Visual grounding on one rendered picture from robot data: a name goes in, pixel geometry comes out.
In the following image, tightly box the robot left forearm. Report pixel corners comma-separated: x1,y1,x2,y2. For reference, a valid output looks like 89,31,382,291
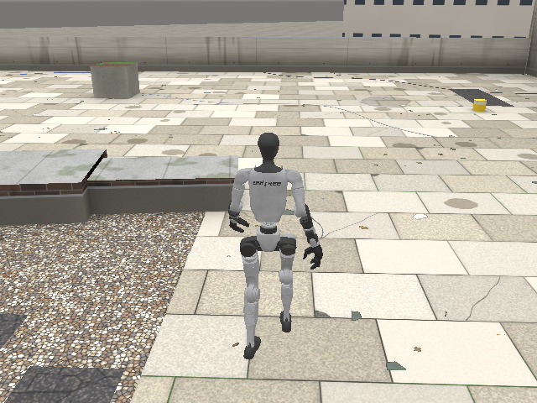
228,200,240,223

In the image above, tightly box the robot left thigh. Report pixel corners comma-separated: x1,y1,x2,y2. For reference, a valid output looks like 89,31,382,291
240,236,260,303

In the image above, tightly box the robot right hand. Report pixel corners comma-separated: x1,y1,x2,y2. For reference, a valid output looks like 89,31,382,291
303,245,323,270

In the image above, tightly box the right robot upper arm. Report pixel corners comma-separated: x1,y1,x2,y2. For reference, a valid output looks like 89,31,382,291
285,169,307,217

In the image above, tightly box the robot left hand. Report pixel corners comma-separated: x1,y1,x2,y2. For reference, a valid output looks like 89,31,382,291
229,218,249,233

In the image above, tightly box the left robot upper arm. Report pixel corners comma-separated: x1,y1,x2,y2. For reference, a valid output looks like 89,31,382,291
229,168,252,212

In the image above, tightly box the robot right forearm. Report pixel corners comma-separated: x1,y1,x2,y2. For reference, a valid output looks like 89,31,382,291
300,204,320,248

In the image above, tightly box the robot head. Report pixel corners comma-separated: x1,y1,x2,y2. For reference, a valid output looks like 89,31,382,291
254,133,283,173

